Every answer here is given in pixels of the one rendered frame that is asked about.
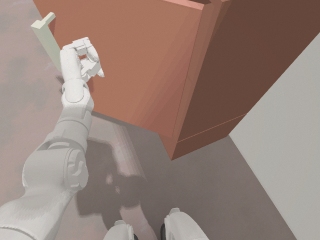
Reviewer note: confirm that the cupboard door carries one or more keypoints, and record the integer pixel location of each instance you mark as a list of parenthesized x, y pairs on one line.
[(144, 48)]

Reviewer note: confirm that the robot left forearm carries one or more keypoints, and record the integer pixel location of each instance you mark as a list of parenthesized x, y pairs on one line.
[(73, 126)]

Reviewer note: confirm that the handle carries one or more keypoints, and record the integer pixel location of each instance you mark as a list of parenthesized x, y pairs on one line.
[(47, 40)]

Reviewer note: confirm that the robot left hand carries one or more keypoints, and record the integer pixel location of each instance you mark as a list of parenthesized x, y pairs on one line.
[(74, 68)]

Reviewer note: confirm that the robot right shin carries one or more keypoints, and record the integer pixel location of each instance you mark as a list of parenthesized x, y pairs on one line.
[(174, 210)]

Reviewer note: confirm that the left robot upper arm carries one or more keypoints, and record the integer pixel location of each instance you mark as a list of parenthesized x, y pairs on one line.
[(51, 178)]

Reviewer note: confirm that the robot left thigh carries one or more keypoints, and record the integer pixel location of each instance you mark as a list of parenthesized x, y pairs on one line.
[(120, 232)]

